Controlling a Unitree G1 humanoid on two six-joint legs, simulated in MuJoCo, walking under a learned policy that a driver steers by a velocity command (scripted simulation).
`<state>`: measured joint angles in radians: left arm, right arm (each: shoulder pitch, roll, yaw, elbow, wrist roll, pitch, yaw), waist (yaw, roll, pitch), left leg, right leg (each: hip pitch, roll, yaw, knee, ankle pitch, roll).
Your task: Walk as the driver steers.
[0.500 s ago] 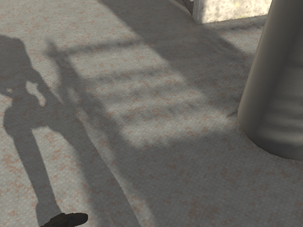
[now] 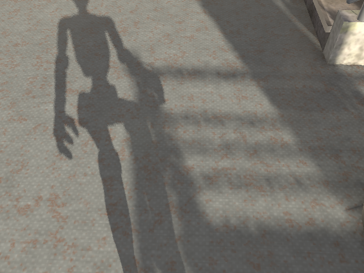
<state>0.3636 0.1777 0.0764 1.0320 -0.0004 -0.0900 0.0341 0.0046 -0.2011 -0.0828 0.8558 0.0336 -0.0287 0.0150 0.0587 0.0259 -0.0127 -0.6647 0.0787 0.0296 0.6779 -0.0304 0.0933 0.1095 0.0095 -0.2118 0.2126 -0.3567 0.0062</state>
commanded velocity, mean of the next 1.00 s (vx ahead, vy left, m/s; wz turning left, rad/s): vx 0.13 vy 0.00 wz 0.12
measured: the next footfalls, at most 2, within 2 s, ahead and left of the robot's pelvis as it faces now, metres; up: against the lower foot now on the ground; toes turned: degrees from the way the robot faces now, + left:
left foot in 0.08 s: +0.21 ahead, +0.12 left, +0.00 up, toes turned +7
right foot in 0.50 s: +0.32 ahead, -0.09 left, +0.00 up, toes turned +6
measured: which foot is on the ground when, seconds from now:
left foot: up 0.00-0.06, down 0.08-1.00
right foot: down 0.00-0.08, up 0.10-0.48, down 0.50-1.00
